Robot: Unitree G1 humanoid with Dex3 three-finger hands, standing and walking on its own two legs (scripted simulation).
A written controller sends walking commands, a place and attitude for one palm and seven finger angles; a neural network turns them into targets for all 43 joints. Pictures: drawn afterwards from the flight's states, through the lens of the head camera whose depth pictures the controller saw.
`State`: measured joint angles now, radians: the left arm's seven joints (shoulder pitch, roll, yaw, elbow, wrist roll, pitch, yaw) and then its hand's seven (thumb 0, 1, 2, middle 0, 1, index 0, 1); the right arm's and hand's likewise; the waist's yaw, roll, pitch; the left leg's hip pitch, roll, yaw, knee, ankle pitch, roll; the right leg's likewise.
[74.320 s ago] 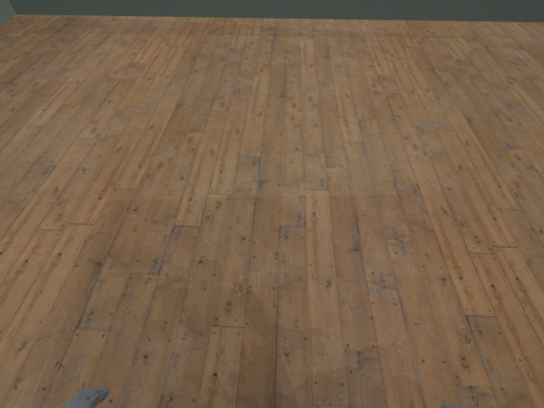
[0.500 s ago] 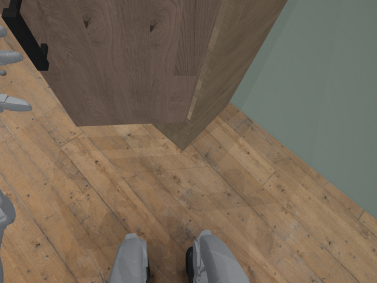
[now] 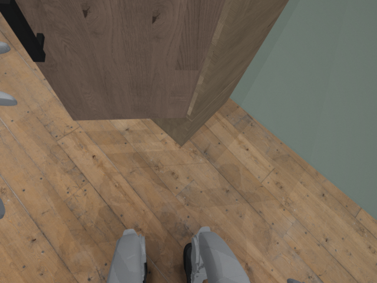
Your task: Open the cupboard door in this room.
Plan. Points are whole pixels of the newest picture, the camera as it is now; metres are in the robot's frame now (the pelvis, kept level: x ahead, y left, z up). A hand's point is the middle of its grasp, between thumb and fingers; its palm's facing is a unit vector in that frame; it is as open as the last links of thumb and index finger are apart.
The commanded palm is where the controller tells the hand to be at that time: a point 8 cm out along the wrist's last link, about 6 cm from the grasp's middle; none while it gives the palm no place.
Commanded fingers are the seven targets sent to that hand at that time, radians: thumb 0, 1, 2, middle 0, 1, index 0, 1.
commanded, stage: move the hooked fingers beside the handle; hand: left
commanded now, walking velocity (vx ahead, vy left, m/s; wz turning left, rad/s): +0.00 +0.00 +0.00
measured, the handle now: (25, 23) +0.57 +0.27 +0.09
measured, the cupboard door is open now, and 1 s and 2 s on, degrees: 48 48 48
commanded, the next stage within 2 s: slide the fingers in behind the handle in 0.52 s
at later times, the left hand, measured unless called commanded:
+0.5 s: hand out of the picture +0.48 +0.32 +0.07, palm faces +0.06 -1.00 -0.01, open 14.0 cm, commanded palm +0.48 +0.35 +0.08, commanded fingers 0.00 -0.50 0.30 -0.30 -1.20 -0.30 -1.20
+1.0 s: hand (0, 69) +0.48 +0.30 +0.08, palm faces +0.04 -1.00 +0.00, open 14.0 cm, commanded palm +0.47 +0.33 +0.08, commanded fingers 0.00 -0.50 0.30 -0.30 -1.20 -0.30 -1.20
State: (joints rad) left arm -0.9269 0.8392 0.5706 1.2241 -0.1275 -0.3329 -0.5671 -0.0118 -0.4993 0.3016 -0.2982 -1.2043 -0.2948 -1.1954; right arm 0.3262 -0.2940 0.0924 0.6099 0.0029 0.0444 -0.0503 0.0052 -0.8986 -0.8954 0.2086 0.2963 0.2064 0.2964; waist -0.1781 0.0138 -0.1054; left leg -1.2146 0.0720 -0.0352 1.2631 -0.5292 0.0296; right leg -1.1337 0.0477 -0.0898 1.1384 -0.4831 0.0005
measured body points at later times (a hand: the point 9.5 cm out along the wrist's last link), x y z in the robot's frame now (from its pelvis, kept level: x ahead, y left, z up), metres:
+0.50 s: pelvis +0.00 +0.00 +0.00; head +0.16 +0.06 +0.42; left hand +0.48 +0.38 +0.08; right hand +0.03 -0.27 -0.09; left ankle +0.02 +0.09 -0.63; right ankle +0.03 -0.13 -0.63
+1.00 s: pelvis +0.00 +0.00 +0.01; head +0.15 +0.04 +0.43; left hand +0.47 +0.35 +0.08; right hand +0.04 -0.27 -0.09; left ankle +0.02 +0.09 -0.63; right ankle +0.03 -0.13 -0.63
